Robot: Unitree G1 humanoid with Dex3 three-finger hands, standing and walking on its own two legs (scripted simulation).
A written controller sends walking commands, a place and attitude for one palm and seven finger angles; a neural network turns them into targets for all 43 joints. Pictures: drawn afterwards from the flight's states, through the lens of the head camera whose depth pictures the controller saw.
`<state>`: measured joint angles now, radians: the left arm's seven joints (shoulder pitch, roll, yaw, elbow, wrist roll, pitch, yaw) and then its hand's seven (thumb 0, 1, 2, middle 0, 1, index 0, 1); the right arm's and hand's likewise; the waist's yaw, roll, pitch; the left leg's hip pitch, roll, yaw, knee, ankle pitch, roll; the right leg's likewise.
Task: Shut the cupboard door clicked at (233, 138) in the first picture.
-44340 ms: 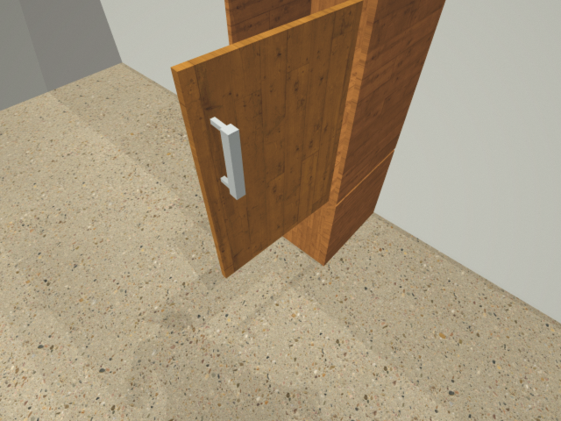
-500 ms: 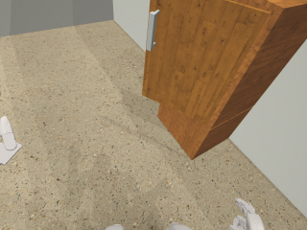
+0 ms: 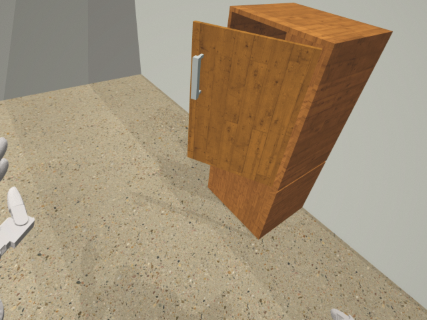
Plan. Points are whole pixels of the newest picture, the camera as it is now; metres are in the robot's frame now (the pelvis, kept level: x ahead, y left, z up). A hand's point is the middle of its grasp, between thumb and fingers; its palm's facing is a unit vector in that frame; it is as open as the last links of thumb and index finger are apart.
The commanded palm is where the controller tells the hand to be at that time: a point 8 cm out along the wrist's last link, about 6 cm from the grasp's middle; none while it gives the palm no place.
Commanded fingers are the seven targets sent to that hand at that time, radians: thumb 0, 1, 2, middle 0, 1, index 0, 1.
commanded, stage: stop stepping back and stand still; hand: left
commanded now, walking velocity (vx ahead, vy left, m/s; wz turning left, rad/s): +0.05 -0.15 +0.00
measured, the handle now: (198, 76) +0.90 +0.08 +0.08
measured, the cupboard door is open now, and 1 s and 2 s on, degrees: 29 29 29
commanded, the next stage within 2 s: let the arm hang, fingers relaxed in 1.76 s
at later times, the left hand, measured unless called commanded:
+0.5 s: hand out of the picture +0.19 +0.31 +0.17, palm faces +0.48 -0.82 -0.33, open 7.5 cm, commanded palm +0.11 +0.34 +0.19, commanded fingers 0.00 0.90 0.90 -0.20 -0.30 -0.20 -0.30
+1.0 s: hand (40, 208) +0.23 +0.27 +0.16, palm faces +0.35 -0.80 -0.49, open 7.4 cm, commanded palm +0.17 +0.32 +0.19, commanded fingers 0.00 0.90 0.90 -0.20 -0.30 -0.20 -0.30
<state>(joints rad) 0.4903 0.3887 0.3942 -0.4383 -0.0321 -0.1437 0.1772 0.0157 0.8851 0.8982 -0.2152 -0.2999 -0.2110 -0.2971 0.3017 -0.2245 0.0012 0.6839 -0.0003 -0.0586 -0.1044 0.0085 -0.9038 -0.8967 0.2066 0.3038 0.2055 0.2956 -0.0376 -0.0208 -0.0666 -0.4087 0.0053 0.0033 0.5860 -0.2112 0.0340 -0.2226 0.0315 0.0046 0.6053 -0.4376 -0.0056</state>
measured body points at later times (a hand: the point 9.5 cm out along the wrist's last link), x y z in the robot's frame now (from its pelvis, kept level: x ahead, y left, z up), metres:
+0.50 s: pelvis -0.03 +0.05 +0.00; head -0.04 +0.08 +0.45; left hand +0.16 +0.35 +0.18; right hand +0.11 -0.19 -0.08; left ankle +0.01 +0.15 -0.73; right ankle -0.03 -0.07 -0.71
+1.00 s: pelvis +0.02 +0.02 +0.00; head +0.03 +0.03 +0.45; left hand +0.20 +0.31 +0.19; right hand +0.15 -0.24 -0.08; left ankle +0.01 +0.15 -0.73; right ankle -0.02 -0.06 -0.73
